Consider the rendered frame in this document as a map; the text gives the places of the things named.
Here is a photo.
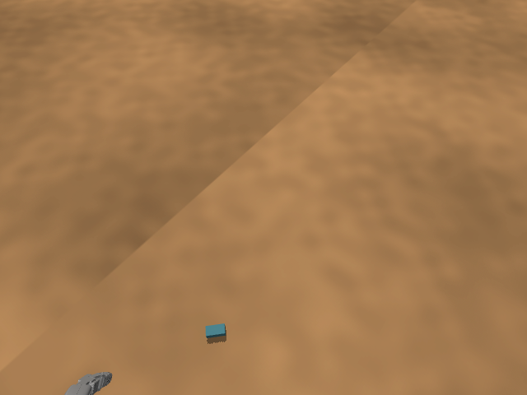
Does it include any left robot hand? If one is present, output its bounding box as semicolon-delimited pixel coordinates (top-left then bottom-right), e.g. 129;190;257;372
64;372;112;395

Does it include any small box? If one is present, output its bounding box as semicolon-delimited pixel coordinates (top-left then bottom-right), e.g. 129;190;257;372
206;323;226;338

